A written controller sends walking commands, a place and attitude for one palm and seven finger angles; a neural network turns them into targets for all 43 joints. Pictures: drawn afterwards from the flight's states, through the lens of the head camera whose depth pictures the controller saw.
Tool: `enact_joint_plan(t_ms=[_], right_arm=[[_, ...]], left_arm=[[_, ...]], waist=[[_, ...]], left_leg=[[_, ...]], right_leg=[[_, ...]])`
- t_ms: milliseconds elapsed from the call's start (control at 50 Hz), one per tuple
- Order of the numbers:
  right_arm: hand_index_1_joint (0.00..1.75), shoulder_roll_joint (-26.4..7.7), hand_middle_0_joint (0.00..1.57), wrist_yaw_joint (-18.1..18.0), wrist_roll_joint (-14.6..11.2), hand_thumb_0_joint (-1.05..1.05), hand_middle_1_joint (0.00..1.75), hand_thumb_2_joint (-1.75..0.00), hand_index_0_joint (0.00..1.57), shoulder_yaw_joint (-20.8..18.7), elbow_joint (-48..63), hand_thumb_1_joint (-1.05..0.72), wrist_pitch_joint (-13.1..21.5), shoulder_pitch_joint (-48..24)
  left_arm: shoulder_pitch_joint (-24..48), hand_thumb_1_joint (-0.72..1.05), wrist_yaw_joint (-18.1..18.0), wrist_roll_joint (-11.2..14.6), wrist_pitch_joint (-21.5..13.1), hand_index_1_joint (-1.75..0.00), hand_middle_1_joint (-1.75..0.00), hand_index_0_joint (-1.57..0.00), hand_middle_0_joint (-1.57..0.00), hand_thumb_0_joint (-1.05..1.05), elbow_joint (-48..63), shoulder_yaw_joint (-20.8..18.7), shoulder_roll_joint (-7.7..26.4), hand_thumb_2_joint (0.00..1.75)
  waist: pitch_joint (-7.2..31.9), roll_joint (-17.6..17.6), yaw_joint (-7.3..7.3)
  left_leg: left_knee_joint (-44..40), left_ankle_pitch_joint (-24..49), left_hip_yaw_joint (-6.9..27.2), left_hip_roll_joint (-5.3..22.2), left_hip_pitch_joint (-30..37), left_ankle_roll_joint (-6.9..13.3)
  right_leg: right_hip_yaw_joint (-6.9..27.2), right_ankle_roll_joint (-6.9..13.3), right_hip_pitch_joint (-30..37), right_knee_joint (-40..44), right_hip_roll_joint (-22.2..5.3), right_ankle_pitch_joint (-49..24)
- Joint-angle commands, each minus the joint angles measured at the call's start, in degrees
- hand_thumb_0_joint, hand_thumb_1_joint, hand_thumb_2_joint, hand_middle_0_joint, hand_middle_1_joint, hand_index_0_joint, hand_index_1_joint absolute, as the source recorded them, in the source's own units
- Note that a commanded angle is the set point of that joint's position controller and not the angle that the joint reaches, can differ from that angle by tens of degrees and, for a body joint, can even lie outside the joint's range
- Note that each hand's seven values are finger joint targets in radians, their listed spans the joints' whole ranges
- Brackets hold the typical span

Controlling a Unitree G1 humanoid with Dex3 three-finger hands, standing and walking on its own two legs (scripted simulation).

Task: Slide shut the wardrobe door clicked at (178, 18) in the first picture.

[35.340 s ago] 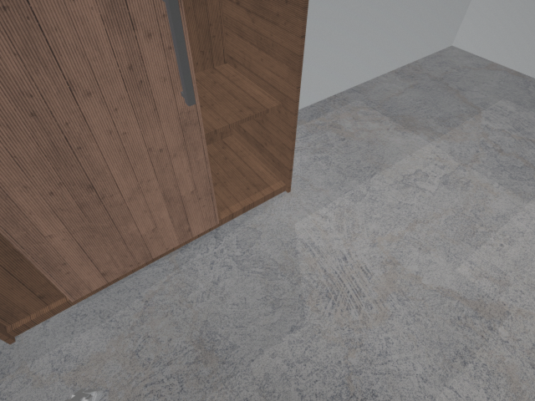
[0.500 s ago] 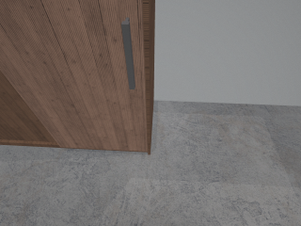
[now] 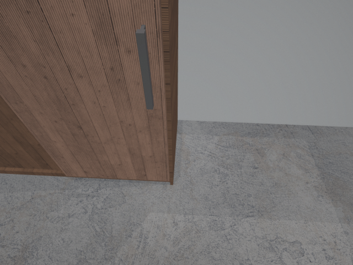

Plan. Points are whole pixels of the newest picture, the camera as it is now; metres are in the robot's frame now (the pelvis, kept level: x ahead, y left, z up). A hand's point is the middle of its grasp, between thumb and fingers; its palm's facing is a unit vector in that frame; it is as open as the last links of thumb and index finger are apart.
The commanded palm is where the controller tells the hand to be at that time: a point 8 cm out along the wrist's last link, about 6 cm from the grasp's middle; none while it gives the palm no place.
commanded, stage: take the last steps up to it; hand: left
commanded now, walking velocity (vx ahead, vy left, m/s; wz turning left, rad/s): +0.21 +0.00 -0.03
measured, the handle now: (147, 71) +0.65 +0.12 +0.08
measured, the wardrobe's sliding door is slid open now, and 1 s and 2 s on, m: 0.00 0.00 0.00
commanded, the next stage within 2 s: come to a stop and stand still in 0.46 s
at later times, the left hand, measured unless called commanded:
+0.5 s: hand out of the picture +0.07 +0.17 -0.19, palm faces +0.01 -0.98 -0.17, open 7.3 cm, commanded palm none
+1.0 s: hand (111, 259) +0.17 +0.19 -0.18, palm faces +0.07 -0.96 -0.26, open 7.3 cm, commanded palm none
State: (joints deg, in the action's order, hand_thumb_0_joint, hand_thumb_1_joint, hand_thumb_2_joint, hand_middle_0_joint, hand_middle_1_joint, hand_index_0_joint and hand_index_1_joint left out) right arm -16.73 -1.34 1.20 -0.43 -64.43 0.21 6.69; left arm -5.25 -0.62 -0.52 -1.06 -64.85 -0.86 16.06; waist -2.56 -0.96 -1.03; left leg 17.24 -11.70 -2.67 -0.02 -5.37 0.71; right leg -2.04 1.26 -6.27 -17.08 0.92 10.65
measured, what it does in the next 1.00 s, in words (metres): walks ahead: right foot, then left foot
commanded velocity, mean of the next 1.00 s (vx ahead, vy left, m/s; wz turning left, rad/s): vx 0.02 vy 0.01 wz -0.01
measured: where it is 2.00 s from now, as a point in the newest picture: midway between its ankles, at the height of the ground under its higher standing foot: outside the picture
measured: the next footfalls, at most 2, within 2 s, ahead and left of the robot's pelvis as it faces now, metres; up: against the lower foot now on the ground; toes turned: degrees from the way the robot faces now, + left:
right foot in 0.56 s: +0.14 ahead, -0.13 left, +0.00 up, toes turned -3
left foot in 0.74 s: +0.14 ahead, +0.10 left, +0.00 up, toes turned +2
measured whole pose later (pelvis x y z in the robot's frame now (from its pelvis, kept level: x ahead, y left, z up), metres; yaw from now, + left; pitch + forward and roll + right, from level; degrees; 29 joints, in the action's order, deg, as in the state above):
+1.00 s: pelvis +0.13 -0.01 -0.01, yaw +1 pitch +1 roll +1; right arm -10.0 -3.1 1.3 -3.3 -59.5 -1.0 10.0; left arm -10.9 -1.8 -1.2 0.8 -60.2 -3.6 10.7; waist -4.3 -0.5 0.3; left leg 29.4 -18.0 -5.6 2.4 -11.7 -0.6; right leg -3.9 0.3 -12.7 -31.0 -1.9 18.6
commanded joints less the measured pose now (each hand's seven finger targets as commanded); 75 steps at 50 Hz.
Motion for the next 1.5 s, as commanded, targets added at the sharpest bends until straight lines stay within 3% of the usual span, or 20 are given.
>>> enact_joint_plan(t_ms=[0, 80, 280, 340, 360, 480, 500, 520, 560, 660, 700, 840, 900, 1020, 1060, 1080, 1180, 1220, 1320, 1480], right_arm=[[0.3, -3.34, 0.2, -0.04, 0.29, 0.0, 0.3, -0.9, 0.2, 0.02, 0.81, -0.9, -0.23, 3.66], [0.3, -2.52, 0.2, 0.12, 0.55, 0.0, 0.3, -0.9, 0.2, -0.06, 0.66, -0.9, -0.19, 5.42], [0.3, 1.51, 0.2, -1.42, 0.18, 0.0, 0.3, -0.9, 0.2, -0.6, -0.83, -0.9, 1.12, 13.72], [0.3, -0.59, 0.2, -2.36, 0.84, 0.0, 0.3, -0.9, 0.2, -1.7, -4.51, -0.9, 1.01, 25.35], [0.3, -0.17, 0.2, -2.54, 1.15, 0.0, 0.3, -0.9, 0.2, -1.52, -5.45, -0.9, 0.69, 28.09], [0.3, 0.26, 0.2, -2.18, 0.68, 0.0, 0.3, -0.9, 0.2, -1.7, -1.39, -0.9, 1.28, 18.71], [0.3, 1.73, 0.2, -1.83, 0.1, 0.0, 0.3, -0.9, 0.2, -1.77, -0.87, -0.9, 1.4, 19.03], [0.3, 4.44, 0.2, -1.3, -0.54, 0.0, 0.3, -0.9, 0.2, -1.69, 0.51, -0.9, 1.68, 19.21], [0.3, 5.32, 0.2, -1.05, -0.52, 0.0, 0.3, -0.9, 0.2, -2.31, 1.95, -0.9, 0.34, 13.87], [0.3, 10.81, 0.2, -0.65, -0.27, 0.0, 0.3, -0.9, 0.2, -0.83, -1.75, -0.9, -0.9, 23.51], [0.3, 5.81, 0.2, -0.99, 0.11, 0.0, 0.3, -0.9, 0.2, -1.09, -1.51, -0.9, 0.61, 21.41], [0.3, 0.08, 0.2, -2.53, -0.54, 0.0, 0.3, -0.9, 0.2, -3.5, 3.32, -0.9, -0.34, 14.94], [0.3, -1.42, 0.2, -2.27, 0.09, 0.0, 0.3, -0.9, 0.2, -4.32, 4.7, -0.9, -1.1, 11.34], [0.3, 3.28, 0.2, -0.92, -0.51, 0.0, 0.3, -0.9, 0.2, -3.54, 7.68, -0.9, -2.38, 6.91], [0.3, 2.84, 0.2, -0.89, -0.75, 0.0, 0.3, -0.9, 0.2, -3.39, 7.45, -0.9, -2.48, 7.08], [0.3, -0.59, 0.2, -0.28, -1.04, 0.0, 0.3, -0.9, 0.2, -4.21, 12.44, -0.9, -0.19, 2.9], [0.3, -0.45, 0.2, 0.63, -0.11, 0.0, 0.3, -0.9, 0.2, -2.37, 13.29, -0.9, 0.06, 7.09], [0.3, -1.27, 0.2, 0.5, -0.09, 0.0, 0.3, -0.9, 0.2, -1.94, 13.84, -0.9, 0.23, 5.42], [0.3, -1.58, 0.2, 0.64, -0.06, 0.0, 0.3, -0.9, 0.2, -1.22, 13.72, -0.9, 0.38, 6.14], [0.3, -1.38, 0.2, 0.71, 0.02, 0.0, 0.3, -0.9, 0.2, -0.84, 10.57, -0.9, 0.95, 9.03]], left_arm=[[-2.47, 0.9, -0.65, 0.02, 0.25, -0.3, -0.3, -0.2, -0.2, 0.0, 1.22, -0.45, 4.63, 0.9], [-4.89, 0.9, -0.27, -0.3, 0.59, -0.3, -0.3, -0.2, -0.2, 0.0, 1.04, -1.11, 4.75, 0.9], [-13.21, 0.9, -0.82, -0.15, 0.1, -0.3, -0.3, -0.2, -0.2, 0.0, 0.13, -2.68, 0.98, 0.9], [-5.76, 0.9, -0.6, -0.2, 0.06, -0.3, -0.3, -0.2, -0.2, 0.0, 3.8, -1.93, -2.74, 0.9], [-2.17, 0.9, -0.59, -0.47, 0.18, -0.3, -0.3, -0.2, -0.2, 0.0, 5.34, -2.11, -2.71, 0.9], [-12.96, 0.9, 1.18, -0.53, 0.05, -0.3, -0.3, -0.2, -0.2, 0.0, 3.67, -2.94, -5.16, 0.9], [-19.04, 0.9, 0.7, -0.6, -0.35, -0.3, -0.3, -0.2, -0.2, 0.0, 1.55, -3.52, -2.36, 0.9], [-24.74, 0.9, -0.01, -0.57, -0.83, -0.3, -0.3, -0.2, -0.2, 0.0, -0.24, -4.5, 1.86, 0.9], [-20.78, 0.9, -1.21, -0.31, -0.15, -0.3, -0.3, -0.2, -0.2, 0.0, 0.71, -4.43, 2.98, 0.9], [-6.02, 0.9, -1.71, -0.61, 0.22, -0.3, -0.3, -0.2, -0.2, 0.0, 4.46, -3.27, -0.67, 0.9], [-9.94, 0.9, -1.45, 0.55, 0.94, -0.3, -0.3, -0.2, -0.2, 0.0, 3.83, -2.54, -3.07, 0.9], [-10.3, 0.9, -1.72, -0.02, 1.26, -0.3, -0.3, -0.2, -0.2, 0.0, 4.65, -3.27, -1.29, 0.9], [-9.3, 0.9, -1.43, -0.58, 1.89, -0.3, -0.3, -0.2, -0.2, 0.0, 6.14, -3.64, -1.62, 0.9], [-10.33, 0.9, -1.89, -0.96, 0.64, -0.3, -0.3, -0.2, -0.2, 0.0, 5.78, -3.83, 3.56, 0.9], [-6.99, 0.9, -2.17, -1.06, 0.94, -0.3, -0.3, -0.2, -0.2, 0.0, 6.39, -3.53, 3.18, 0.9], [-11.9, 0.9, -4.26, -1.45, -0.32, -0.3, -0.3, -0.2, -0.2, 0.0, 8.79, -2.8, 3.51, 0.9], [-9.64, 0.9, -3.17, -0.07, -0.05, -0.3, -0.3, -0.2, -0.2, 0.0, 13.7, -1.49, 1.82, 0.9], [-10.02, 0.9, -2.68, -0.45, 0.78, -0.3, -0.3, -0.2, -0.2, 0.0, 13.37, -0.74, 0.99, 0.9], [-10.81, 0.9, -1.45, -0.36, 0.81, -0.3, -0.3, -0.2, -0.2, 0.0, 12.64, 0.12, 1.35, 0.9], [-12.82, 0.9, -1.12, -0.52, 0.45, -0.3, -0.3, -0.2, -0.2, 0.0, 10.78, 0.42, 0.68, 0.9]], waist=[[3.15, 0.83, 0.14], [-0.08, 1.89, 0.74], [0.08, 0.28, -0.07], [-3.37, -14.4, -4.71], [-6.15, -10.73, -5.42], [-1.23, -3.15, 3.0], [1.32, 3.83, 5.11], [3.14, 15.39, 6.45], [-1.87, 10.88, 5.67], [-2.44, 3.44, -3.49], [-1.17, -9.82, 0.45], [6.48, -6.49, 0.14], [2.92, -4.47, 0.46], [6.1, 13.77, 0.94], [4.72, 13.33, -0.12], [10.61, 8.32, 1.57], [6.07, -3.68, 0.36], [0.44, -6.17, 1.19], [-2.88, -0.74, 1.08], [-1.65, 1.03, 1.31]], left_leg=[[-0.76, 3.61, 4.7, 6.72, 0.41, -0.35], [2.43, -1.05, 3.41, 5.71, -3.55, 0.19], [11.14, 11.66, 0.85, 5.47, -4.2, 0.7], [3.37, 33.84, 16.45, 18.09, 12.32, 9.14], [2.72, 38.21, 19.34, 21.32, 12.34, 11.99], [9.03, 14.05, 5.74, 11.43, -6.85, 5.53], [17.51, 5.95, 2.21, 6.74, -13.65, 3.18], [29.47, -9.77, -3.76, 0.07, -22.94, 0.55], [44.06, -26.27, 2.09, 3.29, -25.51, 0.01], [13.59, -2.18, -0.8, 4.34, -3.39, -1.28], [4.04, 20.91, 7.02, 10.77, -3.71, 1.14], [9.9, 56.25, 3.96, 13.79, 6.05, 3.28], [9.45, 42.86, 4.54, 14.31, 2.48, 4.37], [23.28, -13.13, -1.17, 1.55, -11.68, -1.59], [23.2, -14.36, 1.05, 2.36, -10.58, -1.25], [20.61, -14.76, -3.03, 0.64, -15.2, -2.28], [9.39, 14.94, 5.24, 7.91, -5.25, 2.54], [6.8, 11.95, 7.48, 8.95, -8.95, 3.54], [1.55, -9.58, 6.89, 6.52, -12.27, 2.57], [-1.44, -14.05, 7.26, 6.57, -12.84, 2.74]], right_leg=[[6.2, 0.42, 0.14, 1.61, -7.5, -2.67], [7.8, 2.0, -1.15, 0.38, -7.51, 4.47], [4.99, 4.8, 1.56, -12.02, -7.45, -18.05], [-3.9, 1.05, -23.0, -31.44, 0.08, 14.1], [-1.69, 0.95, -28.39, -36.52, -1.26, 23.04], [-4.9, 0.92, -0.63, -13.17, -0.95, 3.46], [2.77, 3.06, 9.76, -8.4, -4.87, 2.62], [20.15, 8.75, 15.89, -1.48, -17.33, 2.33], [27.92, 15.28, 3.67, 5.21, -24.62, 7.82], [3.69, 6.43, -14.74, -3.94, -13.45, -7.18], [0.52, 0.25, -11.25, -11.4, -6.44, -5.08], [-1.87, -0.97, -7.87, -17.97, -4.93, -8.51], [-1.35, -0.88, -8.76, -15.71, -4.18, -1.09], [10.22, 7.85, 3.75, -7.88, -17.15, -48.32], [9.01, 9.29, 1.26, -6.8, -17.06, -41.12], [16.31, 5.57, 9.03, -13.83, -15.14, -65.49], [4.39, 0.88, -5.77, -14.18, -6.67, -13.1], [2.59, 0.27, -7.75, -12.14, -4.25, 1.26], [4.59, 0.56, -8.73, -7.57, -4.59, 6.22], [4.7, 0.48, -7.83, -7.26, -4.97, 6.86]])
